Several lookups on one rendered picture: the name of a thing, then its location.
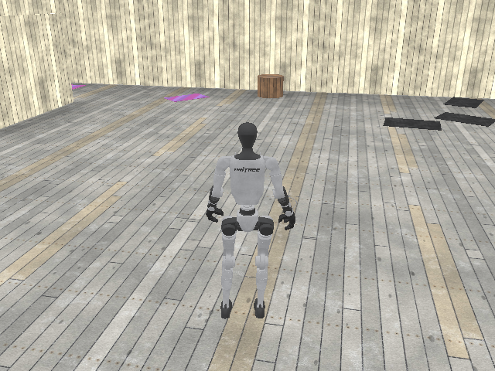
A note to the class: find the left robot forearm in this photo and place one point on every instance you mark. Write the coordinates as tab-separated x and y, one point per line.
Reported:
213	201

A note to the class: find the robot left shin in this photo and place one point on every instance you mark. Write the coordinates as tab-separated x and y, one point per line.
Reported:
226	282

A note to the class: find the robot torso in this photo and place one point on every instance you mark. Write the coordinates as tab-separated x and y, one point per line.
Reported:
247	186

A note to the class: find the left robot hand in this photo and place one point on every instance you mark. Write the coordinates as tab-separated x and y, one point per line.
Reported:
216	211

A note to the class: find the right robot hand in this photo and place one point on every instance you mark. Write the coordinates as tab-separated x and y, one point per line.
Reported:
291	220

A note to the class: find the right robot forearm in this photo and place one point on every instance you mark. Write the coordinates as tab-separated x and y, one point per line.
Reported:
285	204

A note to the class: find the robot left upper arm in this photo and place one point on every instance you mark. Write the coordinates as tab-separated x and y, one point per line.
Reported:
219	175

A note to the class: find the robot right upper arm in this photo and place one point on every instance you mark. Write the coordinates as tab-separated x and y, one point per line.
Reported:
276	176

